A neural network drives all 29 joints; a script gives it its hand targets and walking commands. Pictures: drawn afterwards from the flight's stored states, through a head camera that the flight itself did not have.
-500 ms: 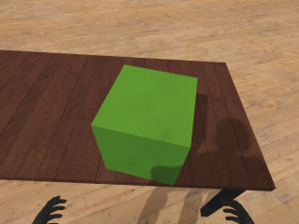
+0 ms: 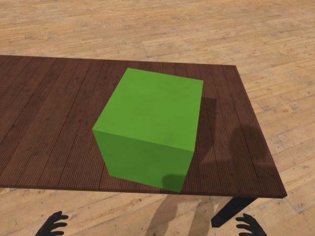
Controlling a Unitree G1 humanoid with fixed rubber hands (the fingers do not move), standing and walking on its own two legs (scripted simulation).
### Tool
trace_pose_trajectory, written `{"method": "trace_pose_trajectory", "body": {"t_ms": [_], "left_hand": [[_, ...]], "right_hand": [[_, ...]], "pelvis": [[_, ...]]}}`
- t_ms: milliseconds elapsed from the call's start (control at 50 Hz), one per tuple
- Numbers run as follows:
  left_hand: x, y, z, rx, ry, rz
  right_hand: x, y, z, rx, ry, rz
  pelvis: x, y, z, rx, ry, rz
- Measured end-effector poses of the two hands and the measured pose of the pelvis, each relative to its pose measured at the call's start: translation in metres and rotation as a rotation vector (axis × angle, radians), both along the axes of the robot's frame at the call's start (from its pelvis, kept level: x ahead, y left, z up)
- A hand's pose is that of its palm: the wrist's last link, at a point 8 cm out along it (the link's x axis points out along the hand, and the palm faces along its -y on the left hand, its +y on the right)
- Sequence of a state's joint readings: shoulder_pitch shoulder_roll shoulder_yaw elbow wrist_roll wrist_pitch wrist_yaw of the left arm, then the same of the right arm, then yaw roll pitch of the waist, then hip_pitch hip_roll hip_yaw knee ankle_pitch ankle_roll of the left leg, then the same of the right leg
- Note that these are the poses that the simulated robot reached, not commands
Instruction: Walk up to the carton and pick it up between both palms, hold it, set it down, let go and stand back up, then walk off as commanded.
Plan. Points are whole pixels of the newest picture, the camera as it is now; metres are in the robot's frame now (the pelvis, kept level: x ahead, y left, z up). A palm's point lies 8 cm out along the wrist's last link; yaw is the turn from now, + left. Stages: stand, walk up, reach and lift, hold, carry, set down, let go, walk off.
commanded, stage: stand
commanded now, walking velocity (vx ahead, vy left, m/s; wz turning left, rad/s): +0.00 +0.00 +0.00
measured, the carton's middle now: (154, 130) +0.40 +0.01 +0.01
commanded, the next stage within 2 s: walk up in 0.04 s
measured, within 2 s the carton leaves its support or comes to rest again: neither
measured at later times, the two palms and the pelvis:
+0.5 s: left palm out of the picture +0.10 +0.29 -0.09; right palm out of the picture +0.09 -0.27 -0.10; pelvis -0.02 +0.00 +0.00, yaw +0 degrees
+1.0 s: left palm out of the picture +0.07 +0.31 -0.09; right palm out of the picture +0.06 -0.27 -0.10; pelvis -0.05 +0.01 -0.01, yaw +0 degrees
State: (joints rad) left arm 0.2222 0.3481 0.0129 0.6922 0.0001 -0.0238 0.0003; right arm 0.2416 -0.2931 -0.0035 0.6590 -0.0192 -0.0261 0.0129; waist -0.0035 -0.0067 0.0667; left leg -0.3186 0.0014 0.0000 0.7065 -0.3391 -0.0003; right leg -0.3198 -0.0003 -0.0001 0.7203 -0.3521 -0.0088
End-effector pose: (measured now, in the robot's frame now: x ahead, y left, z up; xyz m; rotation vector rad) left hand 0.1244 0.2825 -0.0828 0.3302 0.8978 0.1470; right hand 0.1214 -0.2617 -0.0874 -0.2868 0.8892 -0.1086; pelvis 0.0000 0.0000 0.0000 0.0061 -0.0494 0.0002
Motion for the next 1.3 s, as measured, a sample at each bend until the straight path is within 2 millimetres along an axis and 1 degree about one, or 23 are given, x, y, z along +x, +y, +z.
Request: {"method": "trace_pose_trajectory", "body": {"t_ms": [240, 360, 480, 560, 640, 740, 860, 1000, 1060, 1200, 1240, 1300], "left_hand": [[0.001, -0.003, 0.004, 0.004, -0.015, -0.002], [-0.004, 0.003, 0.001, 0.007, 0.002, -0.007], [-0.018, 0.010, -0.005, 0.017, 0.029, 0.004], [-0.037, 0.010, -0.007, 0.033, 0.065, 0.016], [-0.053, 0.015, -0.007, 0.047, 0.098, 0.024], [-0.052, 0.022, -0.010, 0.042, 0.095, 0.018], [-0.054, 0.020, -0.009, 0.044, 0.077, 0.014], [-0.057, 0.025, -0.008, 0.038, 0.041, 0.009], [-0.063, 0.025, -0.008, 0.039, 0.046, 0.013], [-0.090, 0.023, -0.010, 0.052, 0.108, 0.036], [-0.093, 0.025, -0.011, 0.055, 0.119, 0.042], [-0.088, 0.028, -0.012, 0.053, 0.120, 0.040]], "right_hand": [[-0.007, -0.004, -0.002, 0.005, 0.007, -0.006], [-0.019, -0.007, -0.005, -0.017, 0.061, -0.010], [-0.029, -0.010, -0.007, -0.032, 0.075, -0.008], [-0.032, -0.015, -0.013, -0.026, 0.080, -0.010], [-0.039, -0.016, -0.017, -0.024, 0.100, -0.020], [-0.047, -0.010, -0.017, -0.036, 0.109, -0.016], [-0.052, -0.013, -0.017, -0.034, 0.096, -0.018], [-0.064, -0.008, -0.015, -0.045, 0.093, -0.021], [-0.067, -0.010, -0.014, -0.045, 0.085, -0.022], [-0.066, -0.015, -0.017, -0.036, 0.090, -0.025], [-0.065, -0.015, -0.019, -0.036, 0.095, -0.025], [-0.066, -0.013, -0.020, -0.039, 0.110, -0.027]], "pelvis": [[-0.004, -0.004, 0.001, 0.005, -0.003, 0.000], [-0.010, 0.000, 0.000, 0.000, -0.011, 0.000], [-0.017, 0.002, -0.003, -0.003, -0.031, 0.000], [-0.019, -0.002, -0.006, -0.001, -0.041, -0.003], [-0.023, -0.001, -0.006, 0.000, -0.041, -0.001], [-0.030, 0.007, -0.007, -0.005, -0.020, 0.002], [-0.038, 0.004, -0.008, -0.004, -0.023, 0.000], [-0.050, 0.011, -0.009, -0.012, -0.036, 0.000], [-0.053, 0.010, -0.009, -0.014, -0.040, -0.003], [-0.052, 0.004, -0.009, -0.005, -0.038, -0.001], [-0.051, 0.005, -0.010, -0.003, -0.039, 0.002], [-0.049, 0.008, -0.010, -0.006, -0.033, 0.002]]}}
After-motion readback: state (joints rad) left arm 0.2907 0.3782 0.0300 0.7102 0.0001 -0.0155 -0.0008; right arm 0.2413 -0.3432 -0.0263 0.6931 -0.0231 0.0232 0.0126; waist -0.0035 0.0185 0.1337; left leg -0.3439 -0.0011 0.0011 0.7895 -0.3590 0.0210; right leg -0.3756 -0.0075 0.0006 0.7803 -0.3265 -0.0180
